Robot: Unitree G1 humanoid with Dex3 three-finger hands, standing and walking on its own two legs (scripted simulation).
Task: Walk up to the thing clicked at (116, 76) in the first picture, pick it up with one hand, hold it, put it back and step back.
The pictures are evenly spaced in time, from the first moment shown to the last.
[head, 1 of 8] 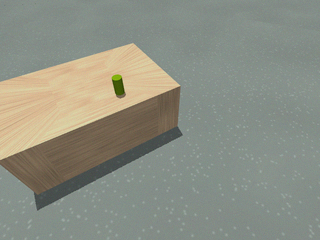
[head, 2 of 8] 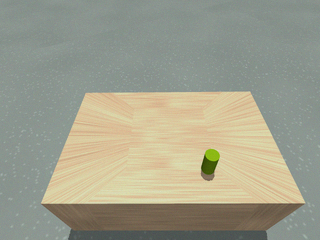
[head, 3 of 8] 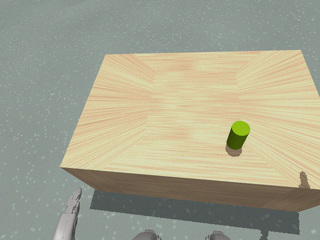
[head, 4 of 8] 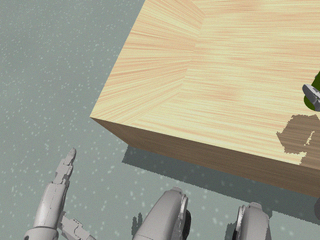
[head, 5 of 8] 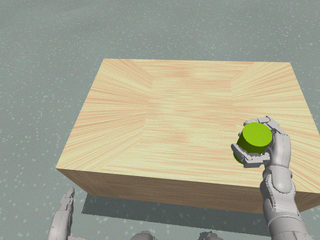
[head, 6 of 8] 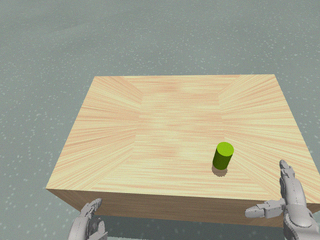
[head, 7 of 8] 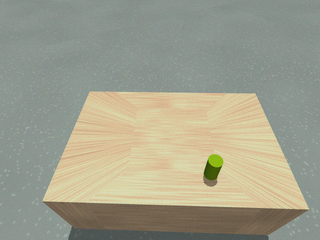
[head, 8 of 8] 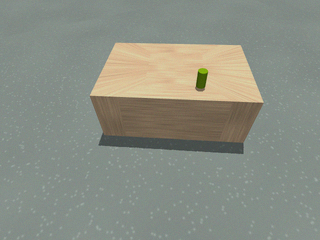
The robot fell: no
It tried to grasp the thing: yes
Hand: right
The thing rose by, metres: 0.29
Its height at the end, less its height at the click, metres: +0.00
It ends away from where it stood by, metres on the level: 0.02
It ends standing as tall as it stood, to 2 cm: yes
